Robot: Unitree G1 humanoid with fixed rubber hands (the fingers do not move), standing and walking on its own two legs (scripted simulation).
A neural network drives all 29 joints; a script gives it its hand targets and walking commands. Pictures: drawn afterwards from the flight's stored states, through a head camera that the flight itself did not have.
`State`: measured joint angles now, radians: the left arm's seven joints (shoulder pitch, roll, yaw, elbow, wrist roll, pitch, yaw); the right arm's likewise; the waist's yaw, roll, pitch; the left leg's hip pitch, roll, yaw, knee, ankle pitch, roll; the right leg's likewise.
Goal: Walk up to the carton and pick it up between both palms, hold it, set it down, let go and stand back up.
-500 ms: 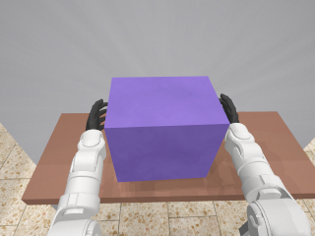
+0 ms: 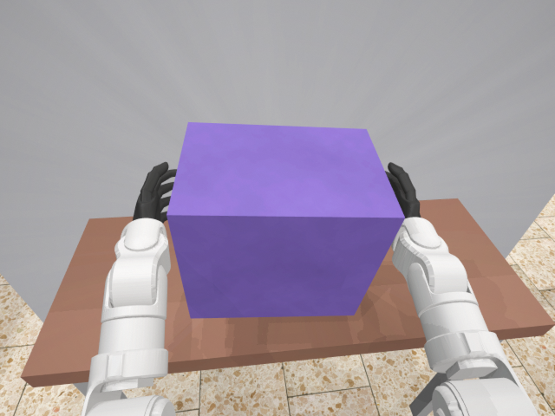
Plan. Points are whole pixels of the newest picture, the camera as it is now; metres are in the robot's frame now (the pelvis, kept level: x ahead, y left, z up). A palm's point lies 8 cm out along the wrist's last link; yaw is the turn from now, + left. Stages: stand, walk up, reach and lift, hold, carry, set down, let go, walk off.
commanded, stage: reach and lift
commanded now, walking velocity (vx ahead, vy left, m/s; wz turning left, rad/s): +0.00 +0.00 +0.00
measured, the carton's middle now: (276, 225) +0.38 -0.01 +0.11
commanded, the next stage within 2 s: hold in 1.12 s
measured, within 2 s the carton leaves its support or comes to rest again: neither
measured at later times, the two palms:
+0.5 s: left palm (148, 200) +0.36 +0.17 +0.18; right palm (408, 210) +0.35 -0.19 +0.16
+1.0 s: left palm (142, 198) +0.36 +0.17 +0.19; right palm (405, 196) +0.36 -0.18 +0.18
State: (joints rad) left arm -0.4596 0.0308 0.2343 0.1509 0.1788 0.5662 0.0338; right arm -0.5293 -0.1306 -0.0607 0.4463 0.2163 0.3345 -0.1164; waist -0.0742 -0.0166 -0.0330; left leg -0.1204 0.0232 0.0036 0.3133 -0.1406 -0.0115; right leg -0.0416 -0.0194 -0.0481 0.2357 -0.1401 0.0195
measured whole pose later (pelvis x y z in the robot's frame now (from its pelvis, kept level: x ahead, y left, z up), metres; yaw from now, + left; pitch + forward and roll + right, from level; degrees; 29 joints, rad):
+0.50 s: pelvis -0.01 +0.00 +0.00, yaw +0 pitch -4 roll -1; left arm -0.60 0.05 0.31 0.26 0.23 0.59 -0.03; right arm -0.61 -0.09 -0.11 0.52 0.15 0.35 -0.13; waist -0.08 -0.02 -0.03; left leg -0.10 0.03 0.01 0.30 -0.12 -0.01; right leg -0.04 -0.02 -0.04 0.25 -0.14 0.02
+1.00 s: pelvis +0.00 -0.01 +0.00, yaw +0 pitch -5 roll -1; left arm -0.56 0.05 0.31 0.14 0.25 0.67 -0.04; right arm -0.63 -0.11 -0.06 0.49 0.21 0.37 -0.14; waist -0.09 -0.05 -0.03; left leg -0.07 0.03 -0.01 0.31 -0.14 -0.02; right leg 0.01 -0.01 -0.06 0.24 -0.15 0.01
